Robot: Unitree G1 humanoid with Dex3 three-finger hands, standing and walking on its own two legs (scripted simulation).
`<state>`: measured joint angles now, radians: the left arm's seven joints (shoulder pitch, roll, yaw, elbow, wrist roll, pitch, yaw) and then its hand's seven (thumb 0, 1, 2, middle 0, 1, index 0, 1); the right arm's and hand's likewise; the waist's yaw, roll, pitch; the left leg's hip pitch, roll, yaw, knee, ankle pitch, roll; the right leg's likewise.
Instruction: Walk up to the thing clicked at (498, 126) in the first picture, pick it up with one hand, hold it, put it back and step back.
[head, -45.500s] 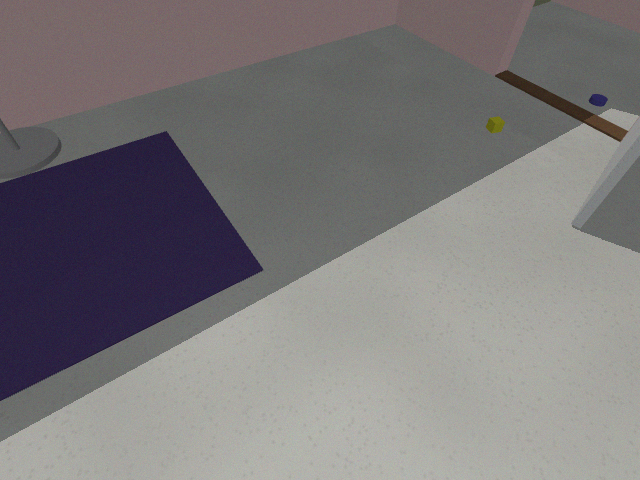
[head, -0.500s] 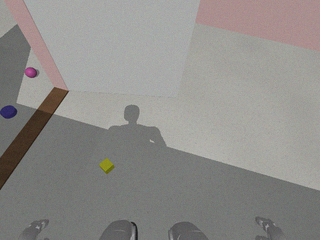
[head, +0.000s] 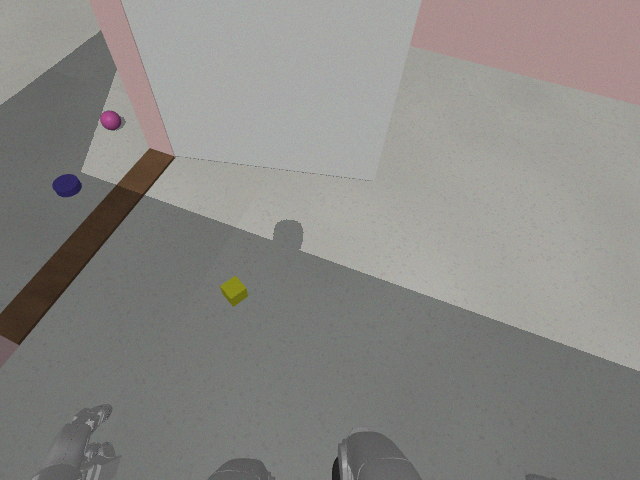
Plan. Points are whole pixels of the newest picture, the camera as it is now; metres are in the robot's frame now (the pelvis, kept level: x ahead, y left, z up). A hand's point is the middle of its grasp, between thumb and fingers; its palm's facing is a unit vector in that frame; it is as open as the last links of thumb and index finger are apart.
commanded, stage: step back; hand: left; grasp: from above
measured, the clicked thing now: (234, 291) +0.67 +0.24 -0.73
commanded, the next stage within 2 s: none
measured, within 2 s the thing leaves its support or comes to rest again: neither
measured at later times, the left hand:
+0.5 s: hand out of the picture -0.07 +0.23 -0.13, palm faces -0.02 -0.90 -0.44, open 7.4 cm
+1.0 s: hand out of the picture -0.28 +0.21 -0.14, palm faces -0.04 -0.91 -0.42, open 7.4 cm
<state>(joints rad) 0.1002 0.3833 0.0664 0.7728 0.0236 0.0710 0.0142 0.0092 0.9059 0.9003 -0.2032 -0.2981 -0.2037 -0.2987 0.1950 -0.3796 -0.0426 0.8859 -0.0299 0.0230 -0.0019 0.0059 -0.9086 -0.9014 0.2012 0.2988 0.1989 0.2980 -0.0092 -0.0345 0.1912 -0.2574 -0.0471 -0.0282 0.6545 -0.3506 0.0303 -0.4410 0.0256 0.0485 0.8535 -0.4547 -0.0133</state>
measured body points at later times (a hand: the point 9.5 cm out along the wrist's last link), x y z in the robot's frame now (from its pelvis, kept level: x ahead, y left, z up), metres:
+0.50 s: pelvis -0.17 -0.04 +0.00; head -0.12 -0.06 +0.45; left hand -0.07 +0.27 -0.10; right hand -0.07 -0.37 -0.12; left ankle -0.18 +0.10 -0.66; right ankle -0.13 -0.16 -0.72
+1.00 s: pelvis -0.35 -0.06 +0.00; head -0.31 -0.08 +0.44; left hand -0.27 +0.26 -0.11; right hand -0.23 -0.38 -0.12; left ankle -0.26 +0.08 -0.70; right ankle -0.37 -0.17 -0.72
